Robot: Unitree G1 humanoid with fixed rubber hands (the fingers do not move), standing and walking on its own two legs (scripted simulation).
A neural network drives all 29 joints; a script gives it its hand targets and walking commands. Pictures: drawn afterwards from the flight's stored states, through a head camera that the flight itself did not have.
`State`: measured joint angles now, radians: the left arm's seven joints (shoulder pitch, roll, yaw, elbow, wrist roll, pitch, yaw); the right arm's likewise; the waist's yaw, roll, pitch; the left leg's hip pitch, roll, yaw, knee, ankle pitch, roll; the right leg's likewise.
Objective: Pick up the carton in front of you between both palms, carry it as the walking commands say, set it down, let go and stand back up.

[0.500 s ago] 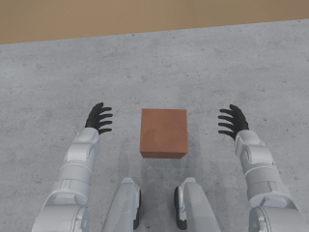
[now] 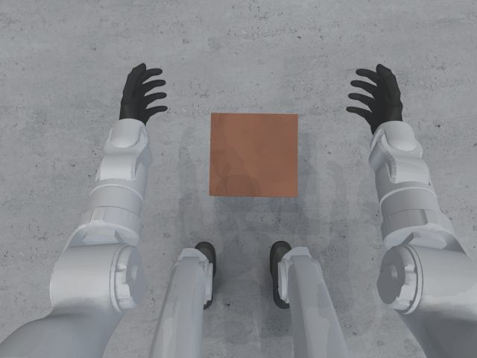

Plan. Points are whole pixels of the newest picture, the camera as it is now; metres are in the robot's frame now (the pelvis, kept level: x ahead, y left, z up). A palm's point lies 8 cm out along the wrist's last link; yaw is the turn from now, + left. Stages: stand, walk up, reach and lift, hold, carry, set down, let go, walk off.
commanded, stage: reach and lift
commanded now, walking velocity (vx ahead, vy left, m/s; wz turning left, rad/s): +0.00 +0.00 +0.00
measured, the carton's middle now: (251, 161) +0.45 -0.02 -0.49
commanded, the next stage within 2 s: none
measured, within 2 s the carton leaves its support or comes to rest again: leaves its support in 1.48 s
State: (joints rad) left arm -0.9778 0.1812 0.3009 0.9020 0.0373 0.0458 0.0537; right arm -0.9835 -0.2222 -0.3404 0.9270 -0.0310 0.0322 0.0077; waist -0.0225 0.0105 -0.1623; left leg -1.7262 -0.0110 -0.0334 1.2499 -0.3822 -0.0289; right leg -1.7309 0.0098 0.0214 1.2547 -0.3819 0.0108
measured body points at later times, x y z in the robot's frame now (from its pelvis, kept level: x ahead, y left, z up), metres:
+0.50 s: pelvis -0.06 +0.01 -0.20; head +0.29 +0.00 +0.07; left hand +0.47 +0.17 -0.37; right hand +0.46 -0.21 -0.37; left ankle +0.07 +0.13 -0.58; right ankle +0.07 -0.12 -0.58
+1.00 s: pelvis -0.05 +0.00 -0.24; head +0.31 -0.01 +0.03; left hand +0.48 +0.16 -0.43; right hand +0.47 -0.20 -0.43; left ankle +0.06 +0.13 -0.58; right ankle +0.06 -0.12 -0.58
